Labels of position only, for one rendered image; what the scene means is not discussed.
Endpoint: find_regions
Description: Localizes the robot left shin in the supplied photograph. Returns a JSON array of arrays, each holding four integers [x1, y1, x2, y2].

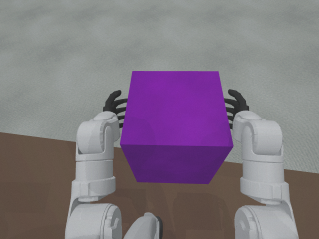
[[144, 212, 157, 219]]

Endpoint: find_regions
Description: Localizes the carton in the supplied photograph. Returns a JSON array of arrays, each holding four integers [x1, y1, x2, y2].
[[120, 71, 234, 184]]

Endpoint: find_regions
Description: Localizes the left robot upper arm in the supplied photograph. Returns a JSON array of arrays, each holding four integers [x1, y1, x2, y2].
[[65, 203, 123, 239]]

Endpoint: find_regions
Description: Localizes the left robot thigh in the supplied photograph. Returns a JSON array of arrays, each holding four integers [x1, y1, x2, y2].
[[123, 216, 160, 239]]

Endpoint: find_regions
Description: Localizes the left robot hand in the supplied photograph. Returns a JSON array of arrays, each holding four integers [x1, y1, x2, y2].
[[103, 90, 128, 128]]

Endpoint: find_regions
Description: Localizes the right robot hand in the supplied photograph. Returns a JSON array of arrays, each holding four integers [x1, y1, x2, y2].
[[224, 89, 249, 129]]

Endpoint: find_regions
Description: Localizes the left robot forearm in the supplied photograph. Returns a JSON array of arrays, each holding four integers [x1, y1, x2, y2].
[[65, 111, 121, 239]]

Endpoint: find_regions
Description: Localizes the right robot forearm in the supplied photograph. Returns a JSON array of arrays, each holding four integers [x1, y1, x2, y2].
[[232, 110, 299, 239]]

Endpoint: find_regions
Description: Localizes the right robot upper arm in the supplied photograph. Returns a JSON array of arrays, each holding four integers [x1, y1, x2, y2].
[[234, 205, 298, 239]]

